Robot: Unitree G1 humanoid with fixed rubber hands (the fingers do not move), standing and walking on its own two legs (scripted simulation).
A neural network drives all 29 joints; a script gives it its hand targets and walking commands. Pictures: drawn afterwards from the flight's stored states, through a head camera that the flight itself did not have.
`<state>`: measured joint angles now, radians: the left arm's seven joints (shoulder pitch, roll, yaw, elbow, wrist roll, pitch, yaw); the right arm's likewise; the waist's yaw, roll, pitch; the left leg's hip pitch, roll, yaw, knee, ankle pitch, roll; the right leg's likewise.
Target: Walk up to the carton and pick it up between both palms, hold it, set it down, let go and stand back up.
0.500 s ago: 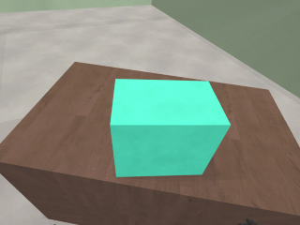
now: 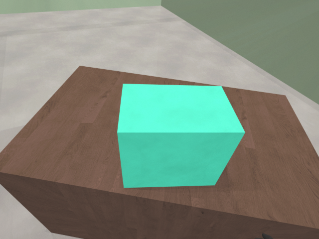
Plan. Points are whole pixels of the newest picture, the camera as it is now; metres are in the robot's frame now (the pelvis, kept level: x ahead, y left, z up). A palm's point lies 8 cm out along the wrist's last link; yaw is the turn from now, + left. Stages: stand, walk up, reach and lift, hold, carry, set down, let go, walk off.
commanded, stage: stand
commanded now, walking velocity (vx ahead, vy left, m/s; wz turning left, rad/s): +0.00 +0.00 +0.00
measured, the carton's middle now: (171, 137) +0.43 +0.02 +0.02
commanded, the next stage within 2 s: none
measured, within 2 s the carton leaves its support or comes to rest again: neither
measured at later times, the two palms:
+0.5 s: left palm out of the picture +0.06 +0.29 -0.11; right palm out of the picture +0.14 -0.28 -0.08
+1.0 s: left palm out of the picture +0.06 +0.29 -0.10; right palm out of the picture +0.14 -0.28 -0.08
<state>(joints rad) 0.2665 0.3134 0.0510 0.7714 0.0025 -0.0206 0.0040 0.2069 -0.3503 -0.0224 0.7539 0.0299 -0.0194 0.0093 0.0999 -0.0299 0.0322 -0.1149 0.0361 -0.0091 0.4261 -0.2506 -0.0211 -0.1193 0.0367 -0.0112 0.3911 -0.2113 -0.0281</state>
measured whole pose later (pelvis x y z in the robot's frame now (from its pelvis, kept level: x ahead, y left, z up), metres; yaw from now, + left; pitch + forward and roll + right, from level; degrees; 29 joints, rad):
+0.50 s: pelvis +0.00 +0.00 +0.00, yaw +0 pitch -4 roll -1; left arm 0.27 0.31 0.05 0.78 0.00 -0.02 0.00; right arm 0.21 -0.35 -0.02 0.77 0.03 -0.02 0.01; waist 0.10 -0.02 0.03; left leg -0.11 0.04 -0.01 0.43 -0.25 -0.02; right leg -0.12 0.04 -0.01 0.39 -0.21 -0.03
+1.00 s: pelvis +0.00 +0.00 +0.00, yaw +0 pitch -4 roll -1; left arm 0.27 0.31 0.05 0.79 0.00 -0.02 0.00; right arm 0.21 -0.36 -0.02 0.78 0.03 -0.02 0.01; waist 0.10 -0.01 0.03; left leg -0.11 0.04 -0.01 0.43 -0.25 -0.02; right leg -0.12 0.04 -0.01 0.39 -0.21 -0.03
